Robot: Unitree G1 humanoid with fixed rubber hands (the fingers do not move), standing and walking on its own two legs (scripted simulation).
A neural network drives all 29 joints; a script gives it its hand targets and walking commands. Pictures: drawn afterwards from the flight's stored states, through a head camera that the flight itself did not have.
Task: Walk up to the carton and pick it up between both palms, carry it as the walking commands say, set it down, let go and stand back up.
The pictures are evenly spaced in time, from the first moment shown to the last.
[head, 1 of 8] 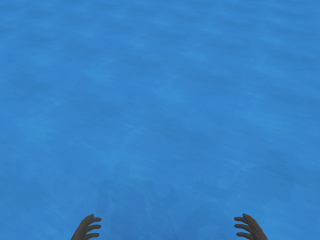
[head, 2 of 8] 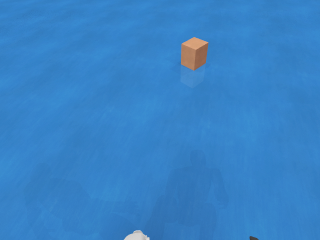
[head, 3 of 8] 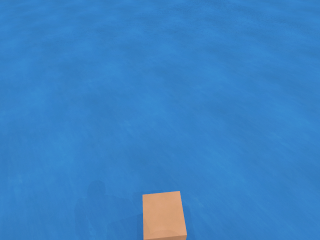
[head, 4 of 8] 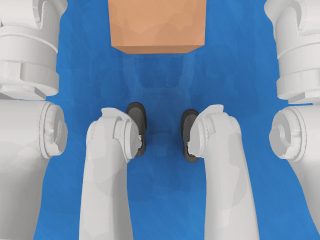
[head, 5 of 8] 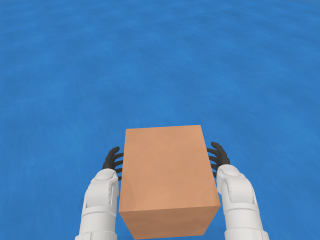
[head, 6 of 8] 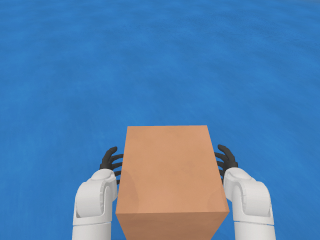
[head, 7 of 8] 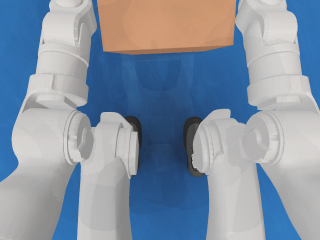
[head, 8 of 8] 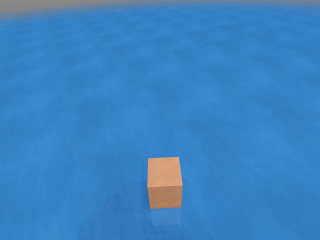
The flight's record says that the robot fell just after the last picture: no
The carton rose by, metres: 0.68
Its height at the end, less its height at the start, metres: +0.00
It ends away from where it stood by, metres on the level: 0.96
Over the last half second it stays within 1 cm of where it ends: yes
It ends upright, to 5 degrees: yes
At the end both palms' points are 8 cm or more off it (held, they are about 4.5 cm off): yes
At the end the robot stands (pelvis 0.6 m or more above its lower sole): yes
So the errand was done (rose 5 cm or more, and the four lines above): yes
